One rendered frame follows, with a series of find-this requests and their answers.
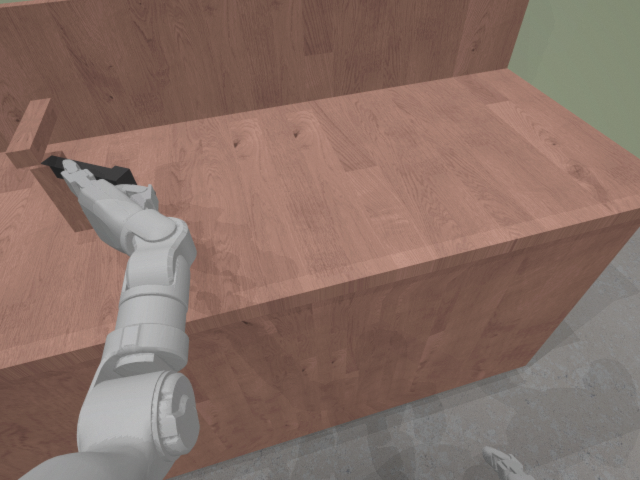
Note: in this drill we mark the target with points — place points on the tap lever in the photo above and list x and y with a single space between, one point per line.
116 175

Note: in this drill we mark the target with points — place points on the counter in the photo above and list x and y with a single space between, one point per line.
382 210

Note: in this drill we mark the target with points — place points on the robot left hand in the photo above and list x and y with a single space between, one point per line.
107 207

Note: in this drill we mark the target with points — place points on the left robot forearm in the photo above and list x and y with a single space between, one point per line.
149 335

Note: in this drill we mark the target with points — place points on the robot right hand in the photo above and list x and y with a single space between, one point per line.
507 467

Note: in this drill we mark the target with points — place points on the robot left upper arm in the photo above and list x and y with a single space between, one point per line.
131 428

